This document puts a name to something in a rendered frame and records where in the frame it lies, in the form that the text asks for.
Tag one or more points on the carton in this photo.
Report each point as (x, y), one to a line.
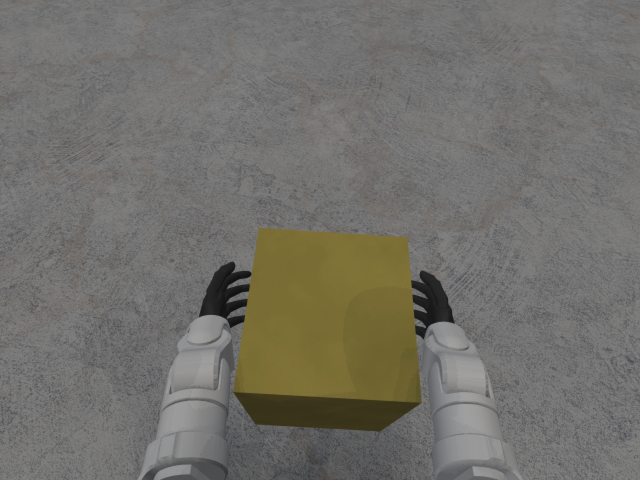
(329, 337)

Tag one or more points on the robot right forearm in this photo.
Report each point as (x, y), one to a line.
(468, 435)

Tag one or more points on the right robot hand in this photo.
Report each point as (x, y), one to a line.
(436, 306)

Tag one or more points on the left robot hand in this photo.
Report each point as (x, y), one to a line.
(217, 294)

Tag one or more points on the robot left forearm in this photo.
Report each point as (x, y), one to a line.
(190, 441)

